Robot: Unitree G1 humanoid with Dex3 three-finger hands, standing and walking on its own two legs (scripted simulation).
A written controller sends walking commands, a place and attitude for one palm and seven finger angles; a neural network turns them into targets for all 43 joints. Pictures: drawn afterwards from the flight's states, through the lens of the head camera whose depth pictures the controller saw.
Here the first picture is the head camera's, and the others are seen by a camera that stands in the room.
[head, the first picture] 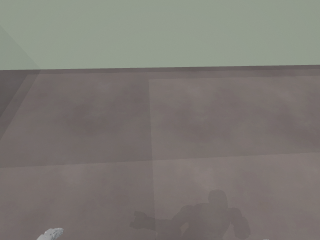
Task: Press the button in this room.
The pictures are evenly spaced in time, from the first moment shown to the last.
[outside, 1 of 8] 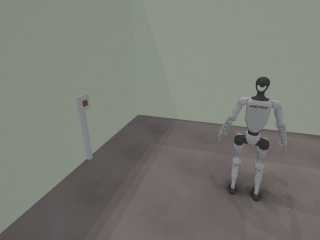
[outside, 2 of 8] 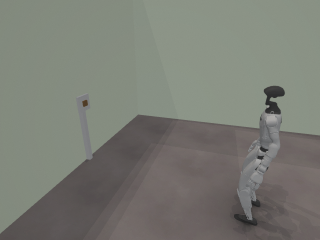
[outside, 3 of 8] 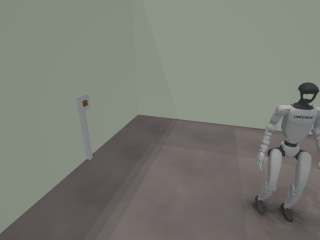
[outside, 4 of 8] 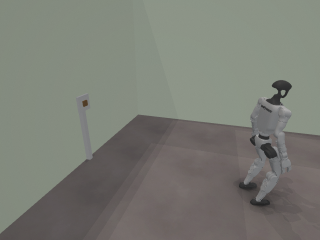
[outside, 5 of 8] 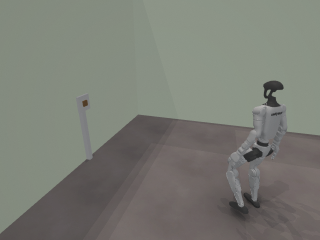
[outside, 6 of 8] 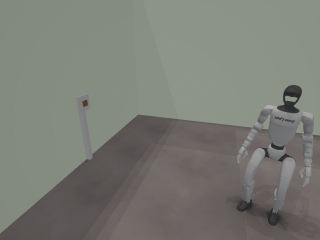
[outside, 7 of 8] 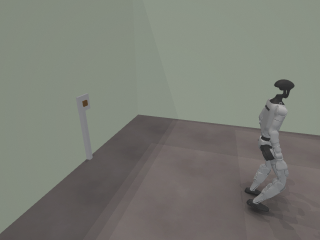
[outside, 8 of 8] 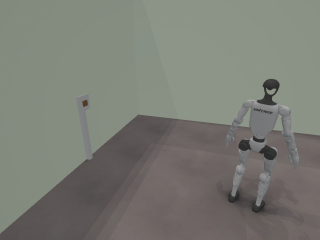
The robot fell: no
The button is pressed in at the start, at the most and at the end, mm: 0 0 0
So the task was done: no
